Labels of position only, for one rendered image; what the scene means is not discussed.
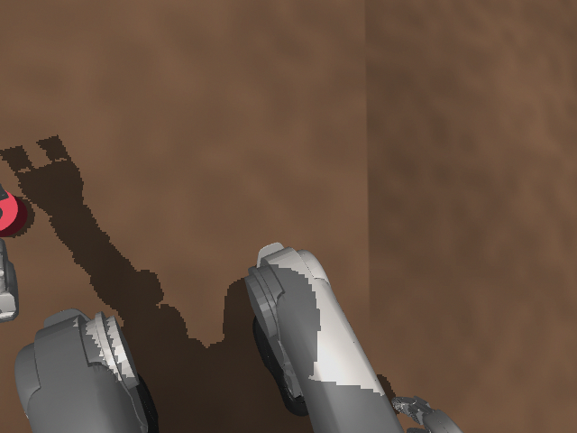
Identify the left robot arm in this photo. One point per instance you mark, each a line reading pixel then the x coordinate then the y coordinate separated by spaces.
pixel 9 299

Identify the right robot foot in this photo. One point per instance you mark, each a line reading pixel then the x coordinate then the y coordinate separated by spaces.
pixel 297 406

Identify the tin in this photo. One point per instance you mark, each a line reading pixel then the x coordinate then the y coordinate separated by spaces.
pixel 14 215

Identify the right robot hand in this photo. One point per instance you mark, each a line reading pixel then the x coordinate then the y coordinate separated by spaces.
pixel 435 421

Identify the left robot foot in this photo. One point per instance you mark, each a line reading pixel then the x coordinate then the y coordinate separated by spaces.
pixel 148 406

